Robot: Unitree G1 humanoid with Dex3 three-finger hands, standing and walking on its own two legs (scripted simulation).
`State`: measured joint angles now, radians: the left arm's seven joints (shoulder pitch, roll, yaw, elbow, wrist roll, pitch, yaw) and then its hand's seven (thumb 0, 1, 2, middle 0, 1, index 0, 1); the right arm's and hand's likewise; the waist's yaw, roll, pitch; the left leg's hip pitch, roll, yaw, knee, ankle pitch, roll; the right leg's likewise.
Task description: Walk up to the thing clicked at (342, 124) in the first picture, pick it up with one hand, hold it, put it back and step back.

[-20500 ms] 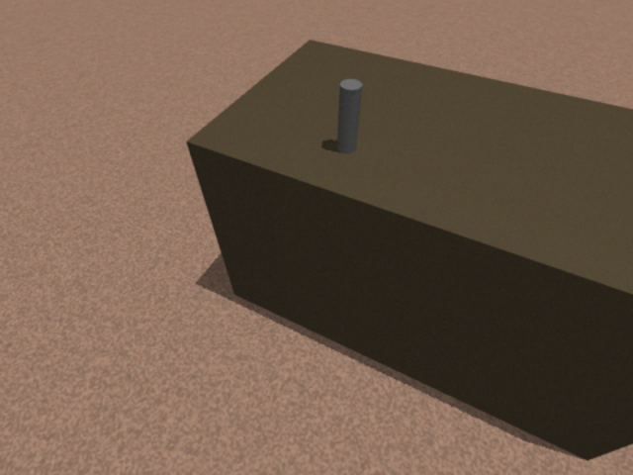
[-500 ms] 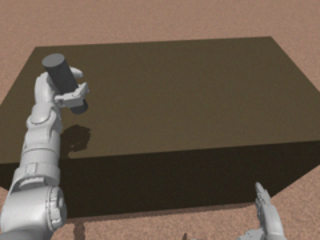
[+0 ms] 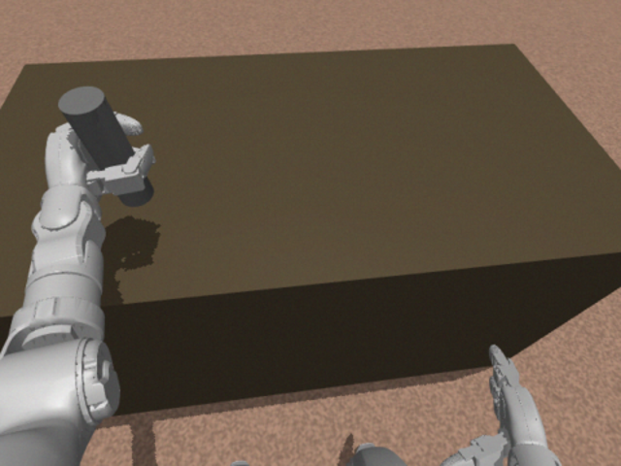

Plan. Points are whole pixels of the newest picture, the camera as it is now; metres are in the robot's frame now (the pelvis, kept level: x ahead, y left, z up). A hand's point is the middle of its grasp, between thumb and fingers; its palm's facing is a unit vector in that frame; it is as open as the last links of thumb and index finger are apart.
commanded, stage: lower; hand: left
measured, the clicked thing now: (113, 153) +0.47 +0.21 +0.14
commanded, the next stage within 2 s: loosen in 1.34 s
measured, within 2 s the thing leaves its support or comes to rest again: rests again in 1.12 s
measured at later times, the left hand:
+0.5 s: hand (142, 182) +0.48 +0.20 +0.07, palm faces +0.14 -0.99 -0.01, open 5.8 cm
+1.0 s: hand (149, 192) +0.50 +0.20 +0.04, palm faces +0.13 -0.99 +0.00, open 5.8 cm
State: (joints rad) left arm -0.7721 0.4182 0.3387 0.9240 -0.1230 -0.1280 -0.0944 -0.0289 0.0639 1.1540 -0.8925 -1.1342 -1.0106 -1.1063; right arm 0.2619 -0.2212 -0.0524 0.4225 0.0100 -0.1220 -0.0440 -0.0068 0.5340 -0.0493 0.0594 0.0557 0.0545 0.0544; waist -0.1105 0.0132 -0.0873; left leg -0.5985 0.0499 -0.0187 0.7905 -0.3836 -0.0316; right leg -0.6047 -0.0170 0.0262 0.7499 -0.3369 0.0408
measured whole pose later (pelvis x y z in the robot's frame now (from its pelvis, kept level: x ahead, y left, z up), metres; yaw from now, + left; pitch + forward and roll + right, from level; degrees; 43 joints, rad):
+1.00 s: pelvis -0.01 +0.00 -0.04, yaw +0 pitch +19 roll -3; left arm -0.83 0.49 0.41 1.09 -0.06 -0.31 -0.11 -0.03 0.08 1.13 -0.88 -1.15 -1.00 -1.12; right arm 0.33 -0.23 -0.03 0.12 -0.03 -0.06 0.00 -0.01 0.52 -0.05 0.06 0.06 0.06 0.05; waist -0.20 0.00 -0.12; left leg -0.91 0.06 -0.04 1.03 -0.47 -0.03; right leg -0.89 0.00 0.01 0.96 -0.40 0.04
